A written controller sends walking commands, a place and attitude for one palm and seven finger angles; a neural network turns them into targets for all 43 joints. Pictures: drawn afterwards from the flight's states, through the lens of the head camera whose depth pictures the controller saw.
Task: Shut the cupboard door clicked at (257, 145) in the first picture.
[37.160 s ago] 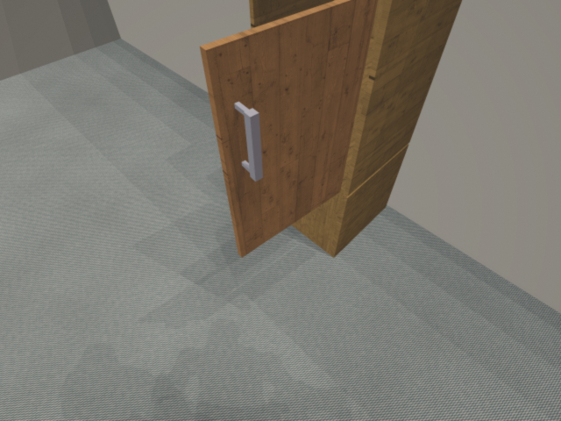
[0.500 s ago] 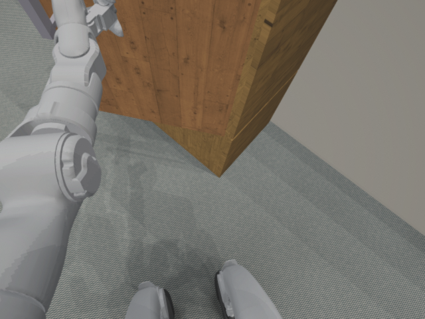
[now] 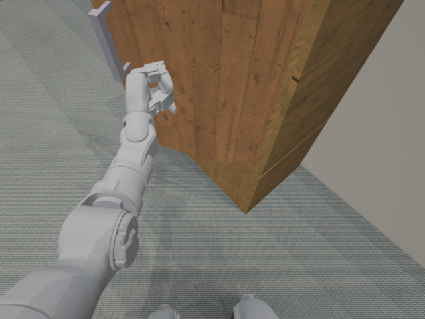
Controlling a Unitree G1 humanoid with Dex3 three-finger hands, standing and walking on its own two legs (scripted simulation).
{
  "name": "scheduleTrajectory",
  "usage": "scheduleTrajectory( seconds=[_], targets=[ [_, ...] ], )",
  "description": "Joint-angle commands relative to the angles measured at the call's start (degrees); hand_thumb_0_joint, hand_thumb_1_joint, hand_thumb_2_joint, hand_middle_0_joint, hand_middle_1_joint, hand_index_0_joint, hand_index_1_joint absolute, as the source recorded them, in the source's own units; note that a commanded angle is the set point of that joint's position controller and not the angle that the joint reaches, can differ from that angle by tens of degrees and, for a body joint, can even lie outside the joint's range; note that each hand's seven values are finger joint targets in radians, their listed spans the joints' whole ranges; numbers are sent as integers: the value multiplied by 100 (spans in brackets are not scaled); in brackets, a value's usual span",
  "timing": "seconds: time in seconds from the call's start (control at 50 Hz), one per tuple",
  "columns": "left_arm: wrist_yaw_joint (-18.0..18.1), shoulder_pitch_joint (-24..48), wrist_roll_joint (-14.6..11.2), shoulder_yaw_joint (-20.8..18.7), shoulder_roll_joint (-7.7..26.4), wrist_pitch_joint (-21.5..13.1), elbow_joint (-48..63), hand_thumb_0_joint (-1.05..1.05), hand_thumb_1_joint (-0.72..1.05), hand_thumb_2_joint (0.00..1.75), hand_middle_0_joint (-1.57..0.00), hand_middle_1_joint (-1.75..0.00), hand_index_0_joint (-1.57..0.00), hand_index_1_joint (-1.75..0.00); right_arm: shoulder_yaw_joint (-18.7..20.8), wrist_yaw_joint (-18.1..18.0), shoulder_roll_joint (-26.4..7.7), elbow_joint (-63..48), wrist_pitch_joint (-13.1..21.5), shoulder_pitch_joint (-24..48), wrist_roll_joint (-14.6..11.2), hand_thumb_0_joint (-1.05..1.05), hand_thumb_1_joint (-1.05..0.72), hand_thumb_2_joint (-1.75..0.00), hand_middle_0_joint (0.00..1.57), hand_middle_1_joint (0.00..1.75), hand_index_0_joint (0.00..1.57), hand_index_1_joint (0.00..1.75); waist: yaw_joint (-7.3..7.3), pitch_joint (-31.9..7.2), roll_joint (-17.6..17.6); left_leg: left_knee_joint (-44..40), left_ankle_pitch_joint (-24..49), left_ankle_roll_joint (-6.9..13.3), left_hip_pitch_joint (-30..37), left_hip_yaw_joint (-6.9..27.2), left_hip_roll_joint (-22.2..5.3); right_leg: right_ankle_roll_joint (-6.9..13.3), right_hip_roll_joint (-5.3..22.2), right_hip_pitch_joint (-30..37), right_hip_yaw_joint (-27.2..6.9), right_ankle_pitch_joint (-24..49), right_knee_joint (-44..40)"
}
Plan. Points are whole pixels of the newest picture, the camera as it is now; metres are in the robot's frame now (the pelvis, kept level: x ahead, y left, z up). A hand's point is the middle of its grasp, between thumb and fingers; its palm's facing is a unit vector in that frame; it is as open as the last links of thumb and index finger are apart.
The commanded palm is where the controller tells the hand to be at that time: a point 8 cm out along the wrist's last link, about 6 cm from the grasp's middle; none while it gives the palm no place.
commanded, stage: draw the hand back to the body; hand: left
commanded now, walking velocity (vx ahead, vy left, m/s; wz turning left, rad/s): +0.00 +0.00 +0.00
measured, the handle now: (114, 44) +0.65 +0.15 +0.11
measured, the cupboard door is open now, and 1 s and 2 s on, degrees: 30 30 30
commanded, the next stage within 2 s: step back with the hand held close in 1.70 s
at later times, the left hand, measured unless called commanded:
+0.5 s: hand (122, 125) +0.41 +0.11 +0.14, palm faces +0.04 -1.00 -0.02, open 3.1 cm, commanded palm +0.37 +0.16 +0.15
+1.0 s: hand (10, 219) +0.26 +0.20 +0.18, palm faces +0.24 -0.93 -0.27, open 3.8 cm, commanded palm +0.21 +0.25 +0.19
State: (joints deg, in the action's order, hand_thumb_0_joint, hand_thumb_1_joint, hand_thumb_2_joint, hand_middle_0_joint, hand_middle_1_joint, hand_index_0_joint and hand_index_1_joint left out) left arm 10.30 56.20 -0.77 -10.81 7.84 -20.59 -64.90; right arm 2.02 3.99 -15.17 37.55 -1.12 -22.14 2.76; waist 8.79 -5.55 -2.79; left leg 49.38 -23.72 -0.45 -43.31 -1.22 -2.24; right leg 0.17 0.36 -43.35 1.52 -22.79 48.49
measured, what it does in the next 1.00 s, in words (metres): stands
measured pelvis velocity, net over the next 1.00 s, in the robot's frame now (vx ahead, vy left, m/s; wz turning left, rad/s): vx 0.00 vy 0.01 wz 0.02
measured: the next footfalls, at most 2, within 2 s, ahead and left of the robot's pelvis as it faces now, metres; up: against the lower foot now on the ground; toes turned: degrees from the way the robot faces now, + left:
none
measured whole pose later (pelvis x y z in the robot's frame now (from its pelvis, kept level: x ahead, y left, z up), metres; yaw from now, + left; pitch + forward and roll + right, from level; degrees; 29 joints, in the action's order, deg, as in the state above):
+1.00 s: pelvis +0.00 +0.01 +0.05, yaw +1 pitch -4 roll +0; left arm 3.5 -6.5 -3.8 -6.1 15.4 -1.7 5.4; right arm -3.6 -4.0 -12.3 32.6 -0.8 -8.5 -1.4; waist -2.6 0.8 -4.2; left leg 23.2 -13.0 0.1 -6.4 -1.3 -0.4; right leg -0.5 1.5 -6.6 1.9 -13.0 23.5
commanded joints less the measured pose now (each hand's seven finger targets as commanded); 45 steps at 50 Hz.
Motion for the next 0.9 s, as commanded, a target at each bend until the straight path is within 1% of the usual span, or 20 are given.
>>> scheduleTrajectory(
  seconds=[0.0, 0.06, 0.08, 0.1, 0.14, 0.16, 0.18, 0.22, 0.26, 0.36, 0.38, 0.42, 0.54, 0.6, 0.62, 0.66, 0.7, 0.74, 0.8, 0.88],
  targets=[
    [110, 3370, 52, -24, 857, -505, 1387, 0, 90, 90, -130, -150, -130, -150, 266, -123, -725, -125, 109, -954, -22, 0, -90, -90, 20, 30, 20, 30, 327, -2640, 292, -265, 2044, 149, 1661, 54, 253, -15, -215, 1202, 14, 2634, -493],
    [95, 3087, 92, -71, 879, -498, 1061, 0, 90, 90, -130, -150, -130, -150, 230, -136, -705, -123, 129, -892, -17, 0, -90, -90, 20, 30, 20, 30, 260, -2606, 259, -271, 2069, 134, 1615, 53, 262, 1, -204, 1178, 22, 2639, -451],
    [82, 3041, 102, -137, 981, -482, 977, 0, 90, 90, -130, -150, -130, -150, 221, -143, -728, -134, 125, -885, -25, 0, -90, -90, 20, 30, 20, 30, 276, -2577, 423, -280, 2033, 141, 1518, 57, 253, -4, -194, 1227, 22, 2630, -452],
    [41, 3040, 120, 30, 816, -441, 876, 0, 90, 90, -130, -150, -130, -150, 218, -139, -712, -141, 116, -869, -20, 0, -90, -90, 20, 30, 20, 30, 313, -2503, 414, -306, 1962, 142, 1475, 43, 264, -8, -195, 1227, 7, 2608, -479],
    [-34, 2408, 2, -399, 1148, -444, 1145, 0, 90, 90, -130, -150, -130, -150, 228, -143, -741, -316, 102, -827, -55, 0, -90, -90, 20, 30, 20, 30, -38, -2924, 323, -385, 2264, 128, 1668, -16, 282, 31, -195, 1636, 1, 2886, -459],
    [-108, 1923, -57, -545, 1262, -405, 1204, 0, 90, 90, -130, -150, -130, -150, 217, -150, -716, -419, 77, -773, -91, 0, -90, -90, 20, 30, 20, 30, -217, -2952, 388, -450, 2300, 125, 1656, -60, 284, 47, -206, 1868, -2, 2979, -486],
    [-192, 1755, -114, -503, 1234, -393, 1512, 0, 90, 90, -130, -150, -130, -150, 205, -161, -705, -508, 63, -736, -108, 0, -90, -90, 20, 30, 20, 30, -247, -2995, 512, -507, 2385, 147, 1645, -97, 287, 38, -211, 2095, -16, 3172, -509],
    [-357, 1094, -174, -416, 1125, -310, 1872, 0, 90, 90, -130, -150, -130, -150, 210, -176, -670, -643, 43, -675, -183, 0, -90, -90, 20, 30, 20, 30, -375, -2777, 578, -645, 2387, 161, 1652, -154, 285, 45, -227, 2331, -8, 3294, -629],
    [-473, 803, -265, -322, 1091, -196, 2388, 0, 90, 90, -130, -150, -130, -150, 225, -220, -669, -730, 27, -511, -269, 0, -90, -90, 20, 30, 20, 30, -373, -2489, 816, -805, 2116, 186, 1656, -206, 259, 17, -240, 2445, -17, 3173, -823],
    [-738, 195, -594, -107, 1034, 1, 4068, 0, 90, 90, -130, -150, -130, -150, 213, -363, -615, -848, 175, -85, -417, 0, -90, -90, 20, 30, 20, 30, -488, -2335, 612, -1117, 2021, 228, 2206, -241, 247, 8, -241, 2808, -26, 3066, -1154],
    [-803, -20, -620, -65, 1035, 59, 4240, 0, 90, 90, -130, -150, -130, -150, 195, -389, -592, -848, 219, 15, -434, 0, -90, -90, 20, 30, 20, 30, -545, -2198, 499, -1185, 1937, 222, 2253, -241, 249, 15, -236, 2815, -28, 2957, -1213],
    [-931, -225, -651, 254, 813, 176, 4671, 0, 90, 90, -130, -150, -130, -150, 164, -441, -558, -849, 301, 197, -489, 0, -90, -90, 20, 30, 20, 30, -497, -1893, 205, -1318, 1771, 218, 2471, -218, 232, 28, -226, 2662, 21, 2566, -1342],
    [-1201, -1476, -914, 187, 911, 803, 5263, 0, 90, 90, -124, -144, -124, -144, 37, -572, -554, -973, 463, 832, -597, 0, -90, -90, 20, 30, 20, 30, -760, -1231, 312, -1726, 1285, 210, 2624, -134, 246, 43, -166, 2712, 82, 1787, -1691],
    [-1322, -1955, -1015, 220, 882, 1039, 5829, 0, 90, 90, -116, -135, -116, -135, -24, -621, -536, -1125, 541, 1146, -626, 0, -90, -90, 20, 30, 20, 30, -867, -1130, 426, -1847, 1336, 216, 2803, -99, 252, 51, -145, 2844, 100, 1779, -1761],
    [-1097, -2438, -543, 543, 1264, 1020, 6206, 0, 90, 90, -113, -132, -113, -132, -8, -715, -442, -1160, 408, 1248, -601, 0, -90, -90, 20, 30, 20, 30, -828, -1021, 662, -2107, 1431, 250, 3032, -105, 260, 24, -23, 2982, -132, 1715, -2090],
    [-903, -2795, -482, 543, 1192, 1111, 6492, 0, 90, 90, -108, -126, -108, -126, -92, -807, -390, -1209, 320, 1523, -586, 0, -90, -90, 20, 30, 20, 30, -854, -569, 608, -2331, 1277, 247, 3110, -69, 246, 7, -6, 3042, -98, 1399, -2298],
    [-797, -3014, -414, 403, 1342, 1211, 6720, 0, 90, 90, -102, -120, -102, -120, -149, -870, -370, -1199, 251, 1628, -559, 0, -90, -90, 20, 30, 20, 30, -873, -380, 548, -2488, 1289, 249, 3289, -60, 229, 16, -13, 3144, -72, 1368, -2466],
    [-747, -3262, -371, 308, 1453, 1282, 7020, 0, 90, 90, -97, -114, -97, -114, -204, -911, -342, -1220, 198, 1715, -554, 0, -90, -90, 20, 30, 20, 30, -895, -372, 511, -2651, 1388, 252, 3477, -42, 223, 23, -18, 3330, -46, 1407, -2599],
    [-690, -3683, -337, 262, 1446, 1368, 7563, 0, 90, 90, -89, -105, -89, -105, -260, -911, -289, -1248, 208, 1799, -501, 0, -90, -90, 20, 30, 20, 30, -942, -350, 62, -2825, 1576, 204, 3741, -21, 208, 59, -32, 3548, 9, 1570, -2698],
    [-639, -4346, -312, 160, 1511, 1447, 8223, 0, 90, 90, -78, -93, -78, -93, -291, -891, -286, -1275, 267, 1891, -448, 0, -90, -90, 20, 30, 20, 30, -977, -285, -88, -2981, 1778, 183, 3965, -1, 191, 62, -53, 3715, 51, 1730, -2841]
  ],
)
